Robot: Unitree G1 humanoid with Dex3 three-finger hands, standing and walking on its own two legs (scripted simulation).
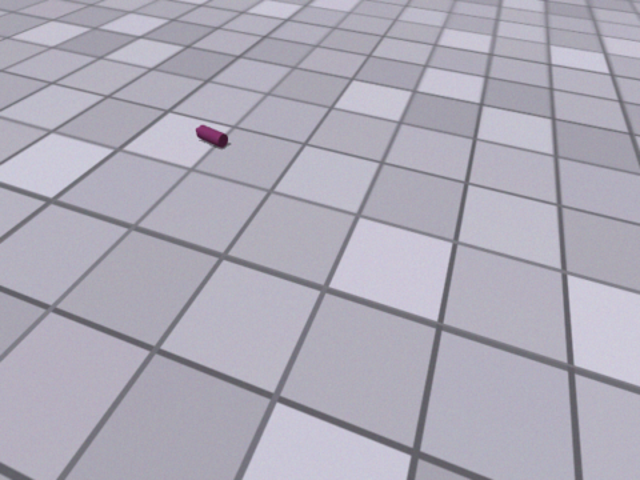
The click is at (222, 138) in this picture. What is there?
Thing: lying bottle
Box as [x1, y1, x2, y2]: [196, 125, 227, 147]
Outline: 196,128 198,137 221,147 225,145 227,141 227,136 225,134 204,125 201,125
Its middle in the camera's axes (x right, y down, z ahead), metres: -0.63 -0.62 +2.19
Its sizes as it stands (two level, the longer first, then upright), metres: 0.194 0.078 0.078
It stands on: the floor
